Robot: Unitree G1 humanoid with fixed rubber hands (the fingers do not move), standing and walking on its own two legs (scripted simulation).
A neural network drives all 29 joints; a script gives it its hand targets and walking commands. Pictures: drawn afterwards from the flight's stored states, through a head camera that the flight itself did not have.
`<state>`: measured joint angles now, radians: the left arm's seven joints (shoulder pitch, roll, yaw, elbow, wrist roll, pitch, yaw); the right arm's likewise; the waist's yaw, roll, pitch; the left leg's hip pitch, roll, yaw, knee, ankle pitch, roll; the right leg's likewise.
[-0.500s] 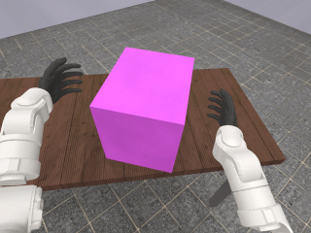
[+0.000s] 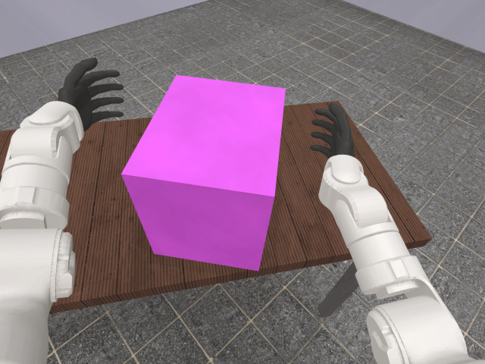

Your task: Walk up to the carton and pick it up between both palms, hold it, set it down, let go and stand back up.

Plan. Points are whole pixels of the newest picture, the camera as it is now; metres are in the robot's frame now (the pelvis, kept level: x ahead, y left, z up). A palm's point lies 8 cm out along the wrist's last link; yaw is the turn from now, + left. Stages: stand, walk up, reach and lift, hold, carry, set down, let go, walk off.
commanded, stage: reach and lift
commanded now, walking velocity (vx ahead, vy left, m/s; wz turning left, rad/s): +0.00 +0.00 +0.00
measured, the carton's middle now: (217, 173) +0.46 -0.01 +0.03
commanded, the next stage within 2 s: none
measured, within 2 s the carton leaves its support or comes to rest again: neither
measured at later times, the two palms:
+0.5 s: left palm (95, 121) +0.49 +0.18 +0.16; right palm (328, 160) +0.38 -0.19 +0.12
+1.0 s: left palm (127, 150) +0.50 +0.15 +0.07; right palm (310, 179) +0.40 -0.17 +0.06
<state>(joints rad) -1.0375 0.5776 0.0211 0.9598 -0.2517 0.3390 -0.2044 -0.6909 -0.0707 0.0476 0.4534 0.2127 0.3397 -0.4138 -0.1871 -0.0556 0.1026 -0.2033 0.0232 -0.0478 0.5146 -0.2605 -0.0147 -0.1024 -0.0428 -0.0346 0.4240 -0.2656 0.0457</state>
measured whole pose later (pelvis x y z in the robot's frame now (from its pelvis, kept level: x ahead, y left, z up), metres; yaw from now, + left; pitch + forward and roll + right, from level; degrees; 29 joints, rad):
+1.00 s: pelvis +0.00 +0.01 +0.00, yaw -1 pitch +16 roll -2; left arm -1.15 0.43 -0.08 1.44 -0.22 -0.10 -0.12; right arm -0.83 0.03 -0.02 1.02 0.23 -0.16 -0.37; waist -0.22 -0.05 -0.09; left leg -0.59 0.02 -0.05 0.51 -0.20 -0.02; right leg -0.49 -0.04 -0.03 0.42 -0.21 0.05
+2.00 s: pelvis +0.00 +0.01 +0.00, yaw -1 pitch +13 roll -2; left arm -1.14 0.29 0.39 1.40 0.31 -0.14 -0.17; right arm -0.83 0.20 -0.60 1.02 -0.28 -0.33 -0.23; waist -0.16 -0.09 -0.04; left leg -0.52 0.02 -0.05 0.51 -0.22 -0.01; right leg -0.41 -0.04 -0.03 0.41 -0.21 0.05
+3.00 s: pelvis +0.00 +0.01 +0.00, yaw -1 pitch +11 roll -2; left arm -1.06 0.24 0.40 1.31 0.32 -0.14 -0.16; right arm -0.78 0.20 -0.59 1.01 -0.28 -0.37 -0.22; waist -0.12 -0.07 -0.03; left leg -0.47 0.02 -0.05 0.49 -0.21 -0.01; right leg -0.36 -0.04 -0.03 0.38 -0.20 0.05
